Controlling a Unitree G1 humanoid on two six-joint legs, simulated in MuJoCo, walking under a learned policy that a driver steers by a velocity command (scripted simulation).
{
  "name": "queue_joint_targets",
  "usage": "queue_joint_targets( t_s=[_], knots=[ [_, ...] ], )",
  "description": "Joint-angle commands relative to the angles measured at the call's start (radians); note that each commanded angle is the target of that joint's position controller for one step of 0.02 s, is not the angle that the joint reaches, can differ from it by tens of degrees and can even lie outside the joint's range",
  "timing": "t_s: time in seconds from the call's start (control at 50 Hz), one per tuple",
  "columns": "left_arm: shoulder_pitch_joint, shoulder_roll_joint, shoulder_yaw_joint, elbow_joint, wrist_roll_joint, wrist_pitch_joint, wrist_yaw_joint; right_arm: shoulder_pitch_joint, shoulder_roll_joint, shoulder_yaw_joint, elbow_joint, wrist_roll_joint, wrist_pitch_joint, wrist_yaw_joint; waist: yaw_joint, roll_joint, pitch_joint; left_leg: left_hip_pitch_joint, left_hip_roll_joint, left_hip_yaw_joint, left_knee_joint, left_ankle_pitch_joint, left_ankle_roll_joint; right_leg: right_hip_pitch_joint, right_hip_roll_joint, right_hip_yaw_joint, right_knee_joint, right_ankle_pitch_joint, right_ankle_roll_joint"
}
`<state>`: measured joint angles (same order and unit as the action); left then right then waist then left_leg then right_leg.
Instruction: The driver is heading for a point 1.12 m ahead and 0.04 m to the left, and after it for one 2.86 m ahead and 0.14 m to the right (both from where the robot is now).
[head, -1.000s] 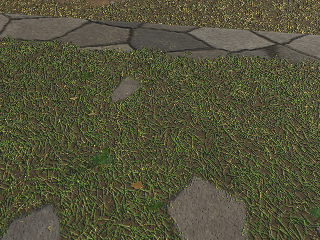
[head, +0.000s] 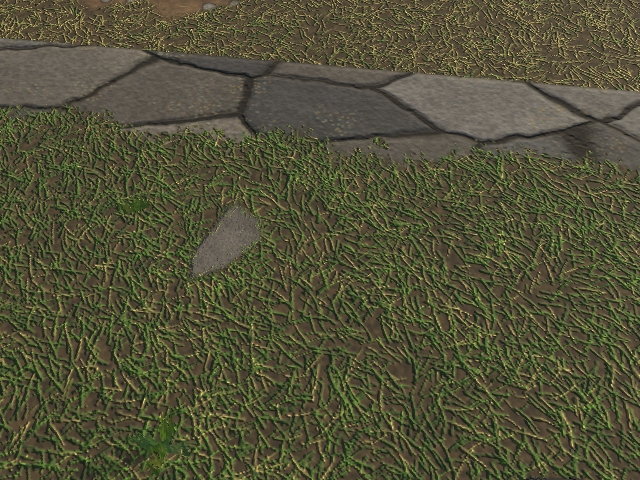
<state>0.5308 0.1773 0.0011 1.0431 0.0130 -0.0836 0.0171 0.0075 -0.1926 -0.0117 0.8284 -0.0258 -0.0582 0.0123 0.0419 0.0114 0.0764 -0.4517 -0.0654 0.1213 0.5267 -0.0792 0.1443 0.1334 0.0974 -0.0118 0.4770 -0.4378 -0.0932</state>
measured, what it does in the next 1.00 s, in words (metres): walks ahead: right foot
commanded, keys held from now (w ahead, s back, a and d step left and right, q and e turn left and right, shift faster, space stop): w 1.00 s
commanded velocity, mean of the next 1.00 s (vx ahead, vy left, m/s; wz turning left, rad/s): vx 0.50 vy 0.00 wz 0.00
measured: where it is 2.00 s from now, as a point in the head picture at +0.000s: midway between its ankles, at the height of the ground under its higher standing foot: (351, 221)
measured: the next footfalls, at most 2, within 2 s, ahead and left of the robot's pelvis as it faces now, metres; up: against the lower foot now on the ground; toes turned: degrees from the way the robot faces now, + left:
right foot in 0.56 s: +0.47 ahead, -0.12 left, +0.00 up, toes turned -3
left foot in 1.10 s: +0.76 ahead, +0.06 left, +0.00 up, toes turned +5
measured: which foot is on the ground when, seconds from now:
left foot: down 0.00-0.58, up 0.60-1.00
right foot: down 0.00-0.00, up 0.02-0.54, down 0.56-1.00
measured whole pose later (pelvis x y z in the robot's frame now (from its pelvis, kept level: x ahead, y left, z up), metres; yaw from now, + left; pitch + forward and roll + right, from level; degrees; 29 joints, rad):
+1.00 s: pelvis +0.53 -0.04 +0.03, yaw +1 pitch +0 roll -1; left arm 0.49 0.17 0.02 1.07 0.02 -0.10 0.00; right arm 0.04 -0.19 -0.02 0.90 -0.02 -0.04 0.03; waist 0.06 0.03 0.05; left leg -0.60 0.08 0.06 0.66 -0.02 0.05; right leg 0.08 0.09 -0.08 0.18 -0.26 -0.08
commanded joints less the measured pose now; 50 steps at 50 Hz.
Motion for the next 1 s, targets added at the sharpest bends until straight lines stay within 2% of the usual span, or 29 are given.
queue_joint_targets(
  t_s=[0.02, 0.04, 0.06, 0.08, 0.1, 0.12, 0.14, 0.18, 0.22, 0.26, 0.34, 0.42, 0.46, 0.5, 0.52, 0.54, 0.56, 0.58, 0.6, 0.62, 0.64, 0.66, 0.68, 0.7, 0.76, 0.82, 0.88, 0.96, 1.0],
  knots=[
    [0.081, 0.054, 0.017, -0.078, -0.021, -0.007, -0.010, 0.471, -0.255, -0.084, 0.090, -0.018, 0.006, -0.018, -0.129, 0.211, -0.351, 0.784, 0.475, -0.823, -0.167, -0.186, 0.257, -0.652, 0.018, 0.014, 0.965, -0.072, 0.015],
    [0.010, 0.144, 0.033, -0.087, 0.005, -0.004, -0.008, 0.367, -0.218, -0.082, 0.080, 0.021, 0.007, -0.004, -0.126, 0.055, -0.235, 0.649, 0.435, -0.798, -0.269, -0.339, 0.255, -0.748, -0.047, 0.087, 0.969, 0.014, -0.012],
    [-0.091, 0.159, 0.041, -0.117, 0.008, -0.008, -0.015, 0.280, -0.156, -0.066, 0.066, 0.025, 0.001, 0.000, -0.099, 0.017, -0.103, 0.505, 0.408, -0.666, -0.318, -0.384, 0.228, -0.769, -0.093, 0.082, 0.918, 0.093, -0.018],
    [-0.126, 0.144, 0.041, -0.123, 0.011, -0.009, -0.019, 0.253, -0.105, -0.053, 0.075, 0.019, -0.008, 0.003, -0.066, -0.039, -0.012, 0.367, 0.367, -0.575, -0.363, -0.298, 0.189, -0.733, -0.127, 0.076, 0.845, 0.123, -0.019],
    [-0.139, 0.128, 0.041, -0.126, 0.018, 0.002, -0.023, 0.259, -0.078, -0.043, 0.090, 0.013, -0.021, 0.000, -0.036, -0.045, 0.004, 0.291, 0.324, -0.497, -0.374, -0.204, 0.152, -0.681, -0.154, 0.084, 0.784, 0.139, -0.012],
    [-0.113, 0.095, 0.034, -0.116, 0.025, 0.016, -0.030, 0.269, -0.063, -0.035, 0.108, 0.011, -0.031, -0.005, -0.009, -0.031, 0.001, 0.240, 0.290, -0.428, -0.390, -0.137, 0.126, -0.628, -0.166, 0.077, 0.744, 0.148, 0.001],
    [-0.103, 0.074, 0.031, -0.112, 0.026, 0.026, -0.035, 0.296, -0.068, -0.034, 0.125, 0.012, -0.041, -0.006, 0.000, -0.015, -0.004, 0.222, 0.276, -0.384, -0.397, -0.070, 0.120, -0.609, -0.170, 0.065, 0.715, 0.156, 0.011],
    [-0.150, 0.071, 0.032, -0.129, 0.026, 0.037, -0.042, 0.340, -0.097, -0.038, 0.151, 0.017, -0.054, -0.005, 0.003, 0.004, 0.005, 0.214, 0.254, -0.315, -0.419, -0.003, 0.113, -0.645, -0.189, 0.039, 0.653, 0.202, 0.029],
    [-0.256, 0.085, 0.033, -0.164, 0.024, 0.043, -0.045, 0.376, -0.114, -0.039, 0.165, 0.019, -0.054, -0.003, -0.015, 0.013, 0.029, 0.235, 0.236, -0.274, -0.445, 0.020, 0.098, -0.726, -0.212, 0.014, 0.570, 0.287, 0.046],
    [-0.354, 0.092, 0.034, -0.194, 0.019, 0.044, -0.046, 0.420, -0.111, -0.035, 0.177, 0.022, -0.051, -0.003, -0.042, 0.017, 0.039, 0.281, 0.218, -0.242, -0.444, 0.099, 0.073, -0.782, -0.217, -0.008, 0.467, 0.368, 0.060],
    [-0.495, 0.076, 0.024, -0.232, 0.008, 0.042, -0.048, 0.505, -0.108, -0.027, 0.202, 0.021, -0.049, -0.009, -0.091, 0.042, 0.030, 0.378, 0.204, -0.199, -0.416, 0.220, 0.028, -0.784, -0.189, -0.045, 0.281, 0.472, 0.070],
    [-0.604, 0.079, 0.021, -0.264, 0.008, 0.037, -0.047, 0.568, -0.110, -0.022, 0.226, 0.007, -0.043, -0.020, -0.125, 0.055, 0.035, 0.526, 0.237, -0.199, -0.361, 0.333, 0.044, -0.805, -0.155, -0.063, 0.169, 0.435, 0.056],
    [-0.629, 0.086, 0.023, -0.280, 0.007, 0.030, -0.046, 0.572, -0.122, -0.025, 0.236, 0.000, -0.040, -0.027, -0.120, 0.061, 0.040, 0.587, 0.268, -0.204, -0.323, 0.403, 0.056, -0.796, -0.142, -0.063, 0.128, 0.372, 0.035],
    [-0.572, 0.098, 0.030, -0.269, 0.008, 0.021, -0.041, 0.535, -0.135, -0.028, 0.237, -0.002, -0.039, -0.033, -0.074, 0.069, 0.019, 0.593, 0.277, -0.182, -0.240, 0.594, 0.042, -0.678, -0.105, -0.075, 0.073, 0.290, 0.001],
    [-0.480, 0.112, 0.039, -0.239, 0.009, 0.015, -0.034, 0.519, -0.146, -0.030, 0.238, -0.001, -0.038, -0.034, -0.033, 0.076, -0.026, 0.582, 0.272, -0.171, -0.143, 0.723, 0.029, -0.554, -0.071, -0.086, 0.045, 0.261, -0.019],
    [-0.314, 0.133, 0.053, -0.182, 0.013, 0.006, -0.024, 0.498, -0.150, -0.030, 0.236, 0.005, -0.035, -0.032, 0.038, 0.055, -0.108, 0.536, 0.242, -0.141, 0.029, 0.745, 0.010, -0.356, -0.047, -0.096, -0.021, 0.303, -0.047],
    [-0.133, 0.190, 0.075, -0.132, 0.035, -0.004, -0.012, 0.480, -0.136, -0.024, 0.215, 0.015, -0.039, -0.029, 0.107, 0.024, -0.216, 0.344, 0.209, -0.120, 0.262, 0.513, -0.007, -0.079, -0.166, 0.028, -0.019, 0.278, -0.093],
    [-0.011, 0.301, 0.105, -0.119, 0.058, -0.002, -0.007, 0.570, -0.034, -0.002, 0.184, 0.055, -0.040, -0.018, 0.093, -0.192, -0.377, -0.017, 0.049, -0.034, 0.672, -0.068, -0.062, 0.235, -0.485, 0.496, -0.059, 0.187, -0.228],
    [-0.054, 0.258, 0.100, -0.113, 0.018, 0.012, -0.022, 0.560, -0.117, -0.029, 0.202, 0.030, -0.039, -0.020, 0.077, -0.124, -0.378, -0.136, 0.006, -0.154, 0.807, -0.420, -0.047, 0.194, -0.516, 0.694, -0.175, 0.196, -0.256],
    [-0.170, 0.216, 0.089, -0.122, -0.001, 0.014, -0.027, 0.471, -0.127, -0.038, 0.173, 0.019, -0.038, -0.019, 0.023, -0.088, -0.199, -0.195, 0.069, -0.177, 0.806, -0.330, -0.041, 0.040, -0.471, 0.525, -0.203, 0.171, -0.222],
    [-0.244, 0.155, 0.075, -0.133, -0.003, 0.007, -0.032, 0.411, -0.109, -0.035, 0.156, 0.014, -0.042, -0.014, 0.001, -0.047, -0.108, -0.179, 0.104, -0.173, 0.752, -0.257, -0.043, -0.099, -0.429, 0.413, -0.247, 0.236, -0.194],
    [-0.272, 0.119, 0.065, -0.128, 0.000, -0.001, -0.031, 0.389, -0.091, -0.036, 0.153, 0.009, -0.035, -0.010, -0.030, -0.043, -0.057, -0.141, 0.132, -0.168, 0.694, -0.223, -0.047, -0.194, -0.378, 0.324, -0.277, 0.290, -0.155],
    [-0.272, 0.085, 0.054, -0.111, -0.002, -0.006, -0.028, 0.399, -0.075, -0.035, 0.154, -0.006, -0.020, -0.004, -0.061, -0.061, -0.037, -0.091, 0.148, -0.164, 0.648, -0.206, -0.059, -0.265, -0.337, 0.255, -0.299, 0.342, -0.125],
    [-0.252, 0.075, 0.049, -0.096, -0.001, -0.013, -0.026, 0.415, -0.053, -0.032, 0.161, -0.012, -0.008, 0.003, -0.073, -0.068, -0.041, -0.059, 0.149, -0.155, 0.629, -0.195, -0.068, -0.292, -0.319, 0.214, -0.311, 0.386, -0.117],
    [-0.175, 0.113, 0.055, -0.057, -0.004, -0.029, -0.023, 0.352, -0.049, -0.035, 0.134, -0.013, 0.012, 0.016, -0.085, -0.066, -0.022, -0.111, 0.161, -0.124, 0.570, -0.130, -0.089, -0.303, -0.295, 0.145, -0.341, 0.483, -0.122],
    [-0.118, 0.116, 0.050, -0.038, -0.004, -0.027, -0.023, 0.203, -0.061, -0.035, 0.082, -0.008, 0.017, 0.018, -0.058, -0.068, 0.016, -0.200, 0.176, -0.098, 0.441, -0.019, -0.109, -0.277, -0.273, 0.106, -0.366, 0.520, -0.114],
    [-0.068, 0.115, 0.044, -0.024, -0.004, -0.027, -0.021, 0.078, -0.049, -0.025, 0.042, 0.002, 0.013, 0.020, -0.028, -0.071, 0.027, -0.185, 0.160, -0.070, 0.265, 0.069, -0.117, -0.246, -0.258, 0.072, -0.365, 0.579, -0.099],
    [0.010, 0.125, 0.043, 0.005, 0.003, -0.023, -0.011, -0.037, -0.054, -0.019, 0.006, 0.006, 0.010, 0.017, 0.010, -0.078, 0.037, -0.183, 0.131, -0.049, 0.129, 0.084, -0.100, -0.124, -0.288, 0.067, -0.343, 0.632, -0.103],
    [0.026, 0.130, 0.045, 0.018, 0.010, -0.019, -0.004, -0.071, -0.065, -0.022, -0.013, 0.005, 0.004, 0.016, 0.012, -0.077, 0.046, -0.194, 0.124, -0.053, 0.089, 0.036, -0.081, -0.051, -0.317, 0.073, -0.313, 0.681, -0.109]
  ],
)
